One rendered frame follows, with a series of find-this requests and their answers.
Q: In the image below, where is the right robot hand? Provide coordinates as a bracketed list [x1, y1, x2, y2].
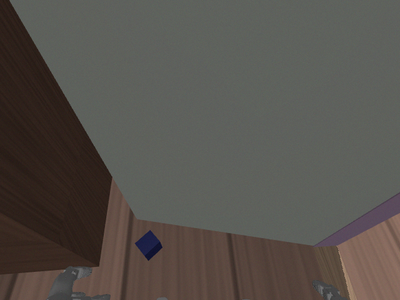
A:
[312, 280, 348, 300]

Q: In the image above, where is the left robot hand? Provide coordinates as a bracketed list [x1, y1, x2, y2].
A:
[47, 266, 111, 300]

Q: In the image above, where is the carton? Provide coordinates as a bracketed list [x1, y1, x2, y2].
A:
[135, 230, 163, 260]

